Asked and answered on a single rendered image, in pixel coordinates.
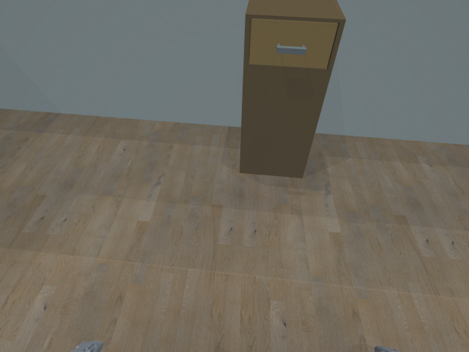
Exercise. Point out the cabinet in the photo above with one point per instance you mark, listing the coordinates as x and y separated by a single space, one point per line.
281 105

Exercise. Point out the drawer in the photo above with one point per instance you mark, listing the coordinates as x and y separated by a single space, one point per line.
317 37

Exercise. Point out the handle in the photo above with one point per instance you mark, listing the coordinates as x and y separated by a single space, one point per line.
290 49

